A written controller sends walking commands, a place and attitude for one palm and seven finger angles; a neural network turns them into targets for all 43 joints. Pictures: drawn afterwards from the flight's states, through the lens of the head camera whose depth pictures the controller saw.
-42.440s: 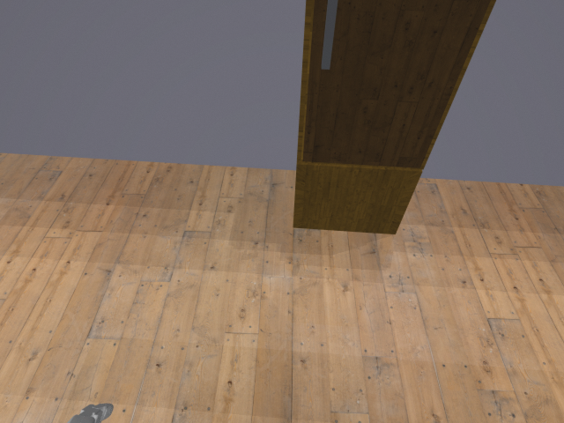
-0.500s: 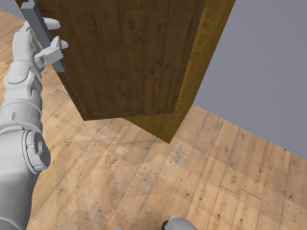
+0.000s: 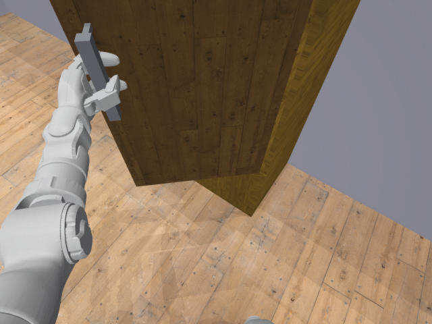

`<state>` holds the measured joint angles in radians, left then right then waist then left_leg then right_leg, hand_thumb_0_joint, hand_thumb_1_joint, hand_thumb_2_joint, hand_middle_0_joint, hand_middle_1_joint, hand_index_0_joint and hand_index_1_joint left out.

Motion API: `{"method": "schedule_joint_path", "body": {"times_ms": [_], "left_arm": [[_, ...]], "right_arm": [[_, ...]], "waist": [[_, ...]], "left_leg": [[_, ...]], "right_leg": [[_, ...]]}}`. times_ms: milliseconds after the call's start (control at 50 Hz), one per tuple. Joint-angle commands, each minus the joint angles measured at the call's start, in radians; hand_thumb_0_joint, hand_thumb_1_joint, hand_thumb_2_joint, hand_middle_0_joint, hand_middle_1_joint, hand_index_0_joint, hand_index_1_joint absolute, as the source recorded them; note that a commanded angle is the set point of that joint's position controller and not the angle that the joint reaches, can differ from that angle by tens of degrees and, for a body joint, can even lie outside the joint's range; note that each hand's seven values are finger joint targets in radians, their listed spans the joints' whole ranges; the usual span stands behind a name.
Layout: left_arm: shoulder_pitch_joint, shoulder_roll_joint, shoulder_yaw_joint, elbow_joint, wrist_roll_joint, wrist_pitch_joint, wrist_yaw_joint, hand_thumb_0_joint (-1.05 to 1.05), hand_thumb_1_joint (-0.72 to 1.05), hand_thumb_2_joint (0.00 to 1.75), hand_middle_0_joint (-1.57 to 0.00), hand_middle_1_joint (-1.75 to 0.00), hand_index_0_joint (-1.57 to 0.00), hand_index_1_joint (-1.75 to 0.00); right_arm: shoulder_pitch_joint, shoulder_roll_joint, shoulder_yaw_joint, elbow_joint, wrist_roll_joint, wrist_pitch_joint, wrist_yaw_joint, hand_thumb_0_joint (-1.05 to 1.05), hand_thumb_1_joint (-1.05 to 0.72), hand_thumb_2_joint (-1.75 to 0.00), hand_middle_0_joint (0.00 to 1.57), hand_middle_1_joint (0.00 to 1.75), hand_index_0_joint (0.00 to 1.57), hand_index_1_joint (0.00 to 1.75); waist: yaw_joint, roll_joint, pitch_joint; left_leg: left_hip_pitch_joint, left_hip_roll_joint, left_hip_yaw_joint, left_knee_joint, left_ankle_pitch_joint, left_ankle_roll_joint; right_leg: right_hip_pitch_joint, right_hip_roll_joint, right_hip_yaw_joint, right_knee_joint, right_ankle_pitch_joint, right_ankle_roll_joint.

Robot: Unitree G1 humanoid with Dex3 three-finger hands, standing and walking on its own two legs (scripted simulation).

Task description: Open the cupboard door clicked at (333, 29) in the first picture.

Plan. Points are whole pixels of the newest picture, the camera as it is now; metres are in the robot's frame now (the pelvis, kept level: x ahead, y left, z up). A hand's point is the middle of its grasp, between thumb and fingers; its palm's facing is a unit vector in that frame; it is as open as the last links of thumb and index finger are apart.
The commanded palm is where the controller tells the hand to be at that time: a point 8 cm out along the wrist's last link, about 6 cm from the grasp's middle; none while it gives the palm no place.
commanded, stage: pull the door open along its arc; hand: left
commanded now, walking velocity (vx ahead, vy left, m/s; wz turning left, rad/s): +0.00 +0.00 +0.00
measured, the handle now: (102, 76) +0.55 +0.18 +0.14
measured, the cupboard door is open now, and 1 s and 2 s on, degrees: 44 67 74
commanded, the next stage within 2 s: open thumb and fingers to let go in 1.22 s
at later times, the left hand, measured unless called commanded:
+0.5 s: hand (113, 94) +0.50 +0.16 +0.14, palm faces -0.01 -1.00 -0.01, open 5.8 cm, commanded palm +0.45 +0.21 +0.14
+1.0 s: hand (140, 158) +0.35 +0.10 +0.14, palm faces +0.19 -0.98 +0.04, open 6.1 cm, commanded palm +0.29 +0.17 +0.14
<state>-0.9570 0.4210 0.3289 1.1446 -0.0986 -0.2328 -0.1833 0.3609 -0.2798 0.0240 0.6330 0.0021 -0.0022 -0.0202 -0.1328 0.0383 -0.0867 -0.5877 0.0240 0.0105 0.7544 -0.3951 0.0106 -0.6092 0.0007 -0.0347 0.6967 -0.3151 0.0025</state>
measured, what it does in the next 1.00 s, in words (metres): stands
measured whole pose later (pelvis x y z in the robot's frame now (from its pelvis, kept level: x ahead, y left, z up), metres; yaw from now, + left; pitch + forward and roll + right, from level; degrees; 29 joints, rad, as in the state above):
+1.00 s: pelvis +0.02 -0.01 +0.02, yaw -1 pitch +4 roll +0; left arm -0.08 0.01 0.03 -0.01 -0.10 0.10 0.23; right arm 0.17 -0.21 0.02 0.55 0.01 0.04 -0.01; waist -0.01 0.06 -0.09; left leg -0.27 0.03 0.05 0.57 -0.36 0.00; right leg -0.33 0.01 0.00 0.57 -0.30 -0.01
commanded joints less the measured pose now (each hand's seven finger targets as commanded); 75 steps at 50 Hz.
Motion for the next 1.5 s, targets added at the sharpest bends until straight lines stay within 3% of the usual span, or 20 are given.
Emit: {"method": "schedule_joint_path", "body": {"times_ms": [0,40,100,180,280,500,580,600,640,680,780,820,940,1080,1220,1260,1300,1340,1400,1480], "left_arm": [[-0.536,0.244,0.014,-0.195,-0.005,-0.107,-0.02,0.0,0.9,0.9,-0.4,-1.35,-0.4,-1.35],[-0.533,0.25,0.021,-0.172,-0.011,-0.108,-0.022,0.0,0.9,0.9,-0.4,-1.35,-0.4,-1.35],[-0.542,0.268,0.023,-0.163,-0.002,-0.103,-0.024,0.0,0.9,0.9,-0.4,-1.35,-0.4,-1.35],[-0.527,0.264,0.018,-0.116,-0.002,-0.091,-0.027,0.0,0.9,0.9,-0.4,-1.35,-0.4,-1.35],[-0.579,0.3,0.036,-0.148,0.003,-0.094,-0.029,0.0,0.9,0.9,-0.4,-1.35,-0.4,-1.35],[-0.259,0.253,0.062,-0.292,-0.053,-0.084,-0.049,0.0,0.9,0.9,-0.4,-1.35,-0.4,-1.35],[-0.074,0.226,0.066,-0.441,-0.075,-0.052,-0.049,0.0,0.9,0.9,-0.4,-1.35,-0.4,-1.35],[-0.028,0.206,0.11,-0.49,-0.104,-0.036,-0.003,0.0,0.9,0.9,-0.4,-1.35,-0.4,-1.35],[0.096,0.131,0.056,-0.592,-0.099,-0.01,0.044,0.0,0.9,0.9,-0.4,-1.35,-0.4,-1.35],[0.228,0.095,0.082,-0.722,-0.109,0.022,0.109,0.0,0.9,0.9,-0.4,-1.35,-0.4,-1.35],[0.526,-0.069,0.024,-1.066,-0.088,0.122,0.284,0.0,0.9,0.9,-0.4,-1.35,-0.4,-1.35],[0.598,-0.129,-0.05,-1.195,-0.049,0.168,0.339,0.0,0.9,0.9,-0.4,-1.35,-0.4,-1.35],[0.769,-0.241,-0.142,-1.415,0.022,0.302,0.501,0.0,0.9,0.9,-0.4,-1.35,-0.4,-1.35],[0.856,-0.404,-0.294,-1.552,0.082,0.381,0.666,0.0,0.9,0.9,-0.4,-1.35,-0.4,-1.35],[0.841,-0.543,-0.519,-1.594,0.177,0.386,0.705,0.0,0.9,0.9,-0.4,-1.35,-0.4,-1.35],[0.818,-0.59,-0.57,-1.581,0.174,0.386,0.707,0.0,0.9,0.9,-0.4,-1.35,-0.4,-1.35],[0.659,-0.539,-0.525,-1.538,0.16,0.379,0.713,0.0,0.9,0.9,-0.4,-1.35,-0.4,-1.35],[0.667,-0.516,-0.492,-1.496,0.153,0.369,0.709,0.0,0.76,0.84,-0.39,-1.34,-0.39,-1.34],[0.657,-0.552,-0.514,-1.452,0.153,0.355,0.7,0.0,0.55,0.75,-0.38,-1.31,-0.38,-1.31],[0.584,-0.533,-0.484,-1.388,0.137,0.335,0.688,0.0,0.27,0.63,-0.35,-1.28,-0.35,-1.28]], "right_arm": [[0.167,-0.156,-0.055,-0.044,0.0,-0.024,-0.012,0.0,-0.9,-0.9,0.2,0.3,0.2,0.3],[0.173,-0.161,-0.053,-0.048,0.0,-0.026,-0.013,0.0,-0.9,-0.9,0.2,0.3,0.2,0.3],[0.174,-0.163,-0.053,-0.048,0.003,-0.026,-0.016,0.0,-0.9,-0.9,0.2,0.3,0.2,0.3],[0.185,-0.165,-0.051,-0.044,0.004,-0.028,-0.018,0.0,-0.9,-0.9,0.2,0.3,0.2,0.3],[0.21,-0.168,-0.055,-0.032,0.0,-0.033,-0.019,0.0,-0.9,-0.9,0.2,0.3,0.2,0.3],[0.163,-0.163,-0.063,-0.097,0.012,-0.03,-0.009,0.0,-0.9,-0.9,0.2,0.3,0.2,0.3],[0.118,-0.152,-0.068,-0.131,0.024,-0.027,-0.006,0.0,-0.9,-0.9,0.2,0.3,0.2,0.3],[0.099,-0.138,-0.068,-0.142,0.025,-0.028,-0.004,0.0,-0.9,-0.9,0.2,0.3,0.2,0.3],[0.063,-0.13,-0.069,-0.162,0.03,-0.036,0.004,0.0,-0.9,-0.9,0.2,0.3,0.2,0.3],[0.024,-0.114,-0.069,-0.177,0.032,-0.043,0.013,0.0,-0.9,-0.9,0.2,0.3,0.2,0.3],[-0.091,-0.068,-0.067,-0.202,0.034,-0.053,0.029,0.0,-0.9,-0.9,0.2,0.3,0.2,0.3],[-0.136,-0.057,-0.061,-0.21,0.027,-0.043,0.028,0.0,-0.9,-0.9,0.2,0.3,0.2,0.3],[-0.255,-0.016,-0.038,-0.23,0.001,0.01,-0.003,0.0,-0.9,-0.9,0.2,0.3,0.2,0.3],[-0.339,0.026,-0.022,-0.223,-0.028,0.055,-0.005,0.0,-0.9,-0.9,0.2,0.3,0.2,0.3],[-0.355,0.035,-0.027,-0.215,-0.046,0.072,0.011,0.0,-0.9,-0.9,0.2,0.3,0.2,0.3],[-0.361,0.037,-0.028,-0.207,-0.044,0.066,0.014,0.0,-0.9,-0.9,0.2,0.3,0.2,0.3],[-0.367,0.031,-0.022,-0.183,-0.043,0.061,-0.001,0.0,-0.9,-0.9,0.2,0.3,0.2,0.3],[-0.371,0.034,-0.025,-0.172,-0.045,0.053,-0.016,0.0,-0.9,-0.9,0.2,0.3,0.2,0.3],[-0.364,0.039,-0.023,-0.165,-0.044,0.042,-0.021,0.0,-0.9,-0.9,0.2,0.3,0.2,0.3],[-0.367,0.034,-0.023,-0.148,-0.044,0.03,-0.032,0.0,-0.9,-0.9,0.2,0.3,0.2,0.3]], "waist": [[-0.034,0.039,-0.394],[-0.038,-0.005,-0.379],[-0.036,0.037,-0.386],[-0.044,0.011,-0.351],[-0.048,0.044,-0.396],[0.042,0.0,-0.407],[0.08,0.009,-0.409],[0.115,0.002,-0.39],[0.116,-0.019,-0.356],[0.159,-0.02,-0.36],[0.196,-0.061,-0.318],[0.189,-0.049,-0.291],[0.195,-0.098,-0.202],[0.197,-0.091,-0.159],[0.161,-0.09,-0.142],[0.15,-0.084,-0.125],[0.134,-0.122,-0.113],[0.153,-0.136,-0.122],[0.16,-0.13,-0.139],[0.161,-0.138,-0.121]], "left_leg": [[0.209,-0.016,-0.033,-0.056,0.38,0.007],[0.177,-0.018,-0.034,-0.06,0.339,0.014],[0.168,-0.019,-0.032,-0.062,0.311,0.011],[0.131,-0.018,-0.034,-0.07,0.247,0.014],[0.156,-0.015,-0.041,-0.066,0.27,0.013],[0.158,-0.012,-0.006,-0.1,0.311,0.014],[0.193,-0.009,0.01,-0.112,0.409,0.014],[0.176,-0.012,0.014,-0.121,0.413,0.01],[0.187,-0.009,0.019,-0.137,0.426,0.011],[0.199,-0.01,0.028,-0.152,0.463,0.005],[0.249,-0.005,0.046,-0.187,0.534,-0.007],[0.277,-0.001,0.048,-0.204,0.535,-0.012],[0.333,-0.01,0.041,-0.238,0.448,-0.008],[0.379,-0.021,0.032,-0.234,0.453,-0.011],[0.411,-0.022,0.008,-0.205,0.455,-0.005],[0.422,-0.019,0.001,-0.2,0.44,-0.004],[0.415,-0.031,-0.004,-0.2,0.394,0.0],[0.42,-0.033,-0.003,-0.208,0.378,0.001],[0.423,-0.036,-0.003,-0.217,0.373,0.002],[0.421,-0.038,-0.001,-0.232,0.331,0.004]], "right_leg": [[0.159,0.032,0.008,-0.033,0.373,-0.022],[0.17,0.033,0.009,-0.038,0.35,-0.022],[0.154,0.031,0.012,-0.038,0.326,-0.021],[0.139,0.031,0.012,-0.051,0.27,-0.019],[0.136,0.033,0.012,-0.049,0.274,-0.02],[0.262,0.04,0.007,-0.056,0.342,-0.027],[0.323,0.039,0.004,-0.055,0.431,-0.029],[0.339,0.039,-0.001,-0.065,0.432,-0.028],[0.358,0.038,-0.007,-0.072,0.435,-0.027],[0.401,0.033,-0.011,-0.077,0.469,-0.024],[0.479,0.02,-0.02,-0.101,0.54,-0.021],[0.489,0.012,-0.02,-0.11,0.541,-0.021],[0.531,0.0,-0.013,-0.17,0.485,-0.022],[0.56,-0.015,0.001,-0.202,0.526,-0.028],[0.518,-0.024,0.004,-0.19,0.534,-0.031],[0.492,-0.025,-0.002,-0.197,0.506,-0.031],[0.474,-0.03,0.007,-0.216,0.46,-0.021],[0.489,-0.031,0.014,-0.237,0.424,-0.022],[0.493,-0.034,0.009,-0.233,0.408,-0.022],[0.479,-0.035,0.016,-0.267,0.319,-0.021]]}}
